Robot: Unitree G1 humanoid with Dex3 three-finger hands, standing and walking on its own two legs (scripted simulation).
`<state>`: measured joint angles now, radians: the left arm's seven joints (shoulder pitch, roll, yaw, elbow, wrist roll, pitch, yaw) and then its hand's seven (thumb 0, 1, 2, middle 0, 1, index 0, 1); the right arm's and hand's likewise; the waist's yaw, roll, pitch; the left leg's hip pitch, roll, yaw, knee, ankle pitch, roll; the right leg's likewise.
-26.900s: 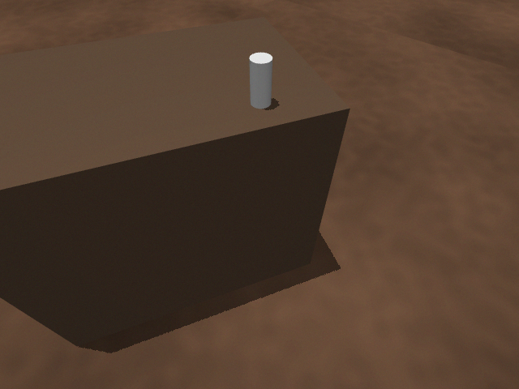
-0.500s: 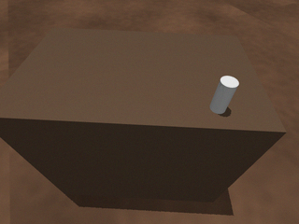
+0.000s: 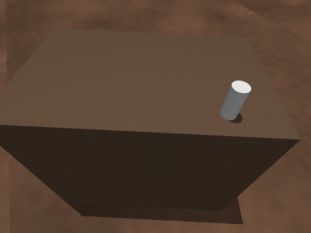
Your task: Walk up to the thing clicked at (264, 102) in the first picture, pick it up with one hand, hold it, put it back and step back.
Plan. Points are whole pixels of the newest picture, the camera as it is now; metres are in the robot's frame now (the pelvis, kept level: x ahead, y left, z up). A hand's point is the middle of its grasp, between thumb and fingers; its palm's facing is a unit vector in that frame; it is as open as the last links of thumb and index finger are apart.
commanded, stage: stand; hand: right
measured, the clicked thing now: (234, 101) +0.45 -0.21 +0.08
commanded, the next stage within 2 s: none
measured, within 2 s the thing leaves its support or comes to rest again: neither
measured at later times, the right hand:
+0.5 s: hand out of the picture +0.07 -0.25 -0.16, palm faces -0.02 +0.94 -0.35, open 9.4 cm
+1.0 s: hand out of the picture +0.06 -0.25 -0.16, palm faces -0.02 +0.94 -0.35, open 7.3 cm
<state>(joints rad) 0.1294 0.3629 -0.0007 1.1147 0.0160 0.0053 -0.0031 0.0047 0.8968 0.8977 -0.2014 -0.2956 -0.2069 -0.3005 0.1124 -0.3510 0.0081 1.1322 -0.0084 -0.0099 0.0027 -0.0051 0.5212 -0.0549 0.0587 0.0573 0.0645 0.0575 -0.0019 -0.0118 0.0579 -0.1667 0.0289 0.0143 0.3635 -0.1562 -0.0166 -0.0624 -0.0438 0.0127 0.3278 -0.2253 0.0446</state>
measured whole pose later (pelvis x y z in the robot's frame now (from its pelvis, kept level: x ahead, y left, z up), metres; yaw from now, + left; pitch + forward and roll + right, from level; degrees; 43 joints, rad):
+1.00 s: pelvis +0.00 +0.00 +0.00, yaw +0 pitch -2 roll +0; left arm 0.15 0.36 0.00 1.10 0.02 0.00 0.00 0.01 0.90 0.90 -0.20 -0.30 -0.21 -0.30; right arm 0.13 -0.35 0.00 1.14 -0.01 -0.01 0.01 0.00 -0.91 -0.89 0.20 0.30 0.21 0.30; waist -0.01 -0.01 0.06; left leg -0.17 0.02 0.01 0.36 -0.15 -0.01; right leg -0.06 -0.05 0.01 0.32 -0.22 0.05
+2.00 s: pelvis +0.01 -0.01 +0.00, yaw +0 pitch -2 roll +0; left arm 0.13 0.35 0.01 1.10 0.01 0.00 0.00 0.00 0.90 0.90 -0.20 -0.30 -0.21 -0.30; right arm 0.11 -0.35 0.00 1.12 -0.01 -0.01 0.00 0.00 -0.91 -0.89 0.20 0.30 0.21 0.30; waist 0.00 0.00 0.06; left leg -0.15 0.03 0.01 0.35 -0.16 -0.02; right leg -0.05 -0.04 0.01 0.32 -0.24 0.04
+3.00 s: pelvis -0.06 -0.01 -0.02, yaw +1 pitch +0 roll +1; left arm 0.10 0.36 0.05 0.93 0.04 0.05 0.00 0.01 0.90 0.90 -0.20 -0.30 -0.21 -0.30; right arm 0.09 -0.43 -0.06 0.96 0.01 0.06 0.01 0.00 -0.91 -0.89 0.20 0.30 0.21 0.30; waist 0.01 0.03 0.17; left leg -0.42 -0.08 -0.08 1.02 -0.50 0.02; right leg -0.32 -0.06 0.00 0.58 -0.26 0.01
